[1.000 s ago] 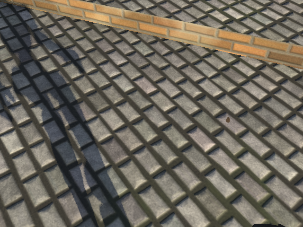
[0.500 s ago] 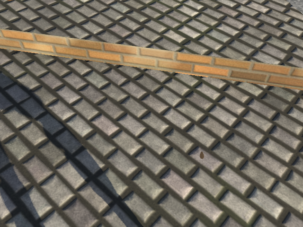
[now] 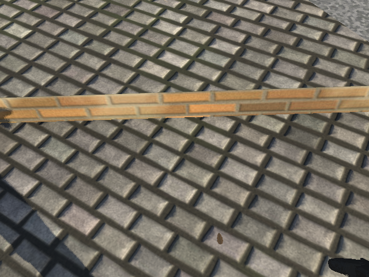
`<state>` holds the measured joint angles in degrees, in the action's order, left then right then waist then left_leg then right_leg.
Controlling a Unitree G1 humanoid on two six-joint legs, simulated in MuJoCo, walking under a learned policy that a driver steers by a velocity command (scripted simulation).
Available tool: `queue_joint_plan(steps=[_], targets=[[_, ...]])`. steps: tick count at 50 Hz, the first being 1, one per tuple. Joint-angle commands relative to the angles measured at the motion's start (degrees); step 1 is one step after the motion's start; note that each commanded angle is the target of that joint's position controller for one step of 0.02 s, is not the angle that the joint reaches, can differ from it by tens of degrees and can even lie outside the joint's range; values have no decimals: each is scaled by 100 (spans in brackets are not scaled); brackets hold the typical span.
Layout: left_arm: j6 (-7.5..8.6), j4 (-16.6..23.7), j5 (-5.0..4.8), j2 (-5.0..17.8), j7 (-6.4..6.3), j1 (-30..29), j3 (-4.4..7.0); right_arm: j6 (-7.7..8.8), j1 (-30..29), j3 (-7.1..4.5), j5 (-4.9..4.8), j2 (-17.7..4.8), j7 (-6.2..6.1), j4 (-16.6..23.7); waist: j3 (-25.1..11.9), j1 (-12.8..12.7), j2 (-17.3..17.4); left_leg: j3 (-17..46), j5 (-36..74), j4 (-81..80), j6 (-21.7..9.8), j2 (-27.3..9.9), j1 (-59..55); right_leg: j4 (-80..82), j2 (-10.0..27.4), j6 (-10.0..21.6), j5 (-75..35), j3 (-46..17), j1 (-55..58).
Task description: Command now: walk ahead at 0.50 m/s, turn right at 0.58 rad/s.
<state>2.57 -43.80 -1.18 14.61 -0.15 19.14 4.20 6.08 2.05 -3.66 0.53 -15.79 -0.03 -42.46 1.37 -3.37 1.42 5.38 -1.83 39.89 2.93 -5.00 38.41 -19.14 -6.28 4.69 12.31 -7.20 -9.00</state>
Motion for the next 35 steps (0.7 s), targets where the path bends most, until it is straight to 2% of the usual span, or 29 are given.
queue_joint_plan(steps=[1, 3, 5, 6, 7, 8, 9, 10, 11, 12, 13, 14, 16, 20, 22, 24, 26, 28, 30, 31, 32, 33, 34, 35], targets=[[41, 311, -33, 999, -57, 137, 268, 87, -577, -37, -72, -309, 60, 520, -181, -72, -679, -323, 778, -779, 31, 486, -1015, 424, 1120, 763, -1182, -872, -574], [8, 291, -60, 941, -82, 225, 263, 121, -634, -83, -102, -471, 89, 593, -189, -46, -690, -130, 532, -1111, -47, 499, -1053, 113, 1269, 694, -868, -1260, -175], [-15, 323, -39, 958, -113, 171, 282, 179, -446, -146, -113, -646, 112, 590, -209, 102, -826, -55, 69, -1238, -200, 478, -1270, -235, 1415, 608, -880, -1599, 111], [-27, 366, -24, 927, -119, 73, 280, 212, -136, -185, -106, -704, 104, 522, -281, 287, -887, -118, -53, -1381, -309, 494, -1665, -491, 1362, 532, -1041, -1662, 113], [-22, 434, -1, 776, -106, -4, 227, 237, 400, -262, -53, -843, 74, 400, -592, 561, -833, -145, -57, -1507, -475, 415, -2505, -1060, 1095, 373, -1350, -1521, -30], [-1, 558, 77, 474, -76, -56, 109, 248, 1233, -342, 47, -1120, 31, 319, -1328, 930, -374, 563, -258, -1339, -812, -401, -3948, -2505, 748, 168, -811, -1098, -681], [55, 686, -53, 86, -80, 824, -6, 182, 1866, -450, 127, -1594, 23, 160, -2130, 643, 1415, 3070, -1032, -1675, -1785, -1779, -5949, -4470, -84, -249, 1780, -337, -2664], [71, 595, -138, 594, -90, 962, 38, 147, 1881, -380, -40, -1215, 59, 137, -2060, 679, 1527, 4200, -2479, -2065, -1925, -2066, -5968, -5433, 345, -326, 2178, -374, -3561], [35, 606, -114, 994, -90, 373, 143, 109, 1573, -258, -64, -758, 37, 251, -1255, 842, 802, 3310, -2675, -2203, -1632, -1768, -5255, -5713, 589, -376, 1629, -353, -3788], [-4, 692, -40, 1021, -96, -49, 164, 54, 1269, -192, -18, -618, 26, 283, -757, 785, 362, 2430, -2066, -2259, -1407, -1500, -4482, -5623, 796, -402, 1179, -128, -3636], [-11, 783, 26, 949, -80, -289, 177, 23, 1068, -149, 14, -515, 31, 244, -390, 673, 278, 1858, -1421, -2398, -1337, -1260, -3836, -5356, 947, -406, 902, -83, -3481], [-35, 818, 10, 854, -45, -301, 191, 23, 971, -109, 45, -429, 26, 211, -239, 531, 396, 1385, -1015, -2547, -1259, -1068, -3436, -5143, 1099, -386, 733, -66, -3237], [-104, 852, -55, 610, -3, -214, 157, 64, 967, -123, 11, -440, 36, 131, -180, 429, 542, 814, -652, -2816, -1281, -940, -3119, -4879, 1201, -386, 595, 83, -3016], [-161, 1039, -5, 480, 14, -588, 110, 99, 1064, -221, -10, -733, 20, -55, -85, 434, 304, 92, 175, -3064, -1420, -1065, -3234, -4143, 1306, -497, -104, 108, -3366], [-142, 1088, 19, 461, 59, -804, 95, 41, 923, -229, -8, -806, -14, -83, 19, 428, 273, -502, 1254, -2945, -1310, -921, -3208, -3448, 1241, -532, -666, 284, -3193], [-102, 1165, 59, 361, 132, -1140, 52, -46, 904, -239, -32, -898, -75, -130, 47, 534, 285, -1053, 1931, -2749, -1156, -754, -3122, -2655, 1114, -518, -1258, 610, -2763], [-98, 1257, 56, 337, 225, -1415, 49, -126, 1067, -252, -80, -997, -116, -209, -20, 653, 322, -1275, 2151, -2559, -1070, -772, -3276, -2144, 982, -475, -1502, 832, -2448], [-114, 1396, 54, 380, 299, -1592, 68, -190, 1222, -274, -181, -1101, -122, -287, -68, 688, 353, -1230, 2367, -2289, -1045, -906, -3527, -1773, 882, -351, -1175, 861, -2238], [-95, 1411, 108, 526, 305, -1334, 146, -235, 1222, -301, -288, -1228, -107, -341, -263, 432, 412, -1113, 3183, -1714, -1006, -979, -3714, -1375, 613, -113, -702, 915, -1683], [-73, 1252, 141, 659, 278, -824, 224, -245, 1155, -276, -316, -1194, -97, -365, -506, 109, 311, -1164, 3317, -1109, -895, -849, -3702, -865, 456, 45, -1073, 953, -985], [-61, 1093, 185, 894, 194, -339, 309, -222, 1286, -202, -265, -1016, -63, -422, -803, -132, 70, -1327, 2814, -251, -671, -571, -3295, -467, 499, 212, -2305, 869, 48], [-72, 1020, 360, 1326, 55, 252, 337, -166, 1356, -3, 19, -562, -10, -251, -1624, -244, -851, -1343, -137, 1479, -364, -157, -1929, -1104, 1919, 682, -5570, -518, 1852], [-43, 1131, 458, 1196, 37, -135, 138, -166, 2305, 204, -23, -177, 114, -420, -2782, 295, -1519, -364, -4146, 2904, -67, 369, -935, -1224, 3460, 1914, -6796, -2208, 2906], [-90, 1114, 350, 831, 97, -98, 105, -262, 1981, 10, -213, -877, 131, -608, -2878, -83, -733, 231, -3971, 3071, 0, 185, -1073, -972, 3006, 1711, -5615, -1717, 2260]])
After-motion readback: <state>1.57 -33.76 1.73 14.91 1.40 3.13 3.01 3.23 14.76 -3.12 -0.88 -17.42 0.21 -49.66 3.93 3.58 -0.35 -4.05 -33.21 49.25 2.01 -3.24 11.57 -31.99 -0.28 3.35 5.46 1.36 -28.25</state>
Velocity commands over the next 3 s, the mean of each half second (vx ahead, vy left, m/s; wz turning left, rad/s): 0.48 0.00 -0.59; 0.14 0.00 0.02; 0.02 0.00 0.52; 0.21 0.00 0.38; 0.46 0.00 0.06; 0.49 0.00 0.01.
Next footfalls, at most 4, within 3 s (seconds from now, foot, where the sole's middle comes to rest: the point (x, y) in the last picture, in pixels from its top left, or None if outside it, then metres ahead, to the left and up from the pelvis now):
0.16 left None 0.28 0.14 -0.78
0.64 right None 0.45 -0.17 -0.78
1.10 left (186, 276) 0.46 0.08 -0.78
1.60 right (250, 271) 0.49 -0.14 -0.78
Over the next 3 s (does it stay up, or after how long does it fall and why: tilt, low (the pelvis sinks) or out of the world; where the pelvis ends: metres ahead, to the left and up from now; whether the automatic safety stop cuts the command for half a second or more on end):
stays up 0.97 0.17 -0.02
